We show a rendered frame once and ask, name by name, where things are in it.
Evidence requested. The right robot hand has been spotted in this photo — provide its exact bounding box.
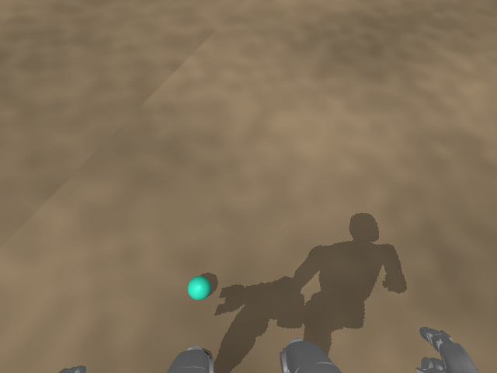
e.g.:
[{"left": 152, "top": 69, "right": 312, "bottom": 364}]
[{"left": 416, "top": 327, "right": 478, "bottom": 373}]

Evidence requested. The ball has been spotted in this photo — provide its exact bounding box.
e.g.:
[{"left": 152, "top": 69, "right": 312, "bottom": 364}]
[{"left": 187, "top": 276, "right": 210, "bottom": 300}]

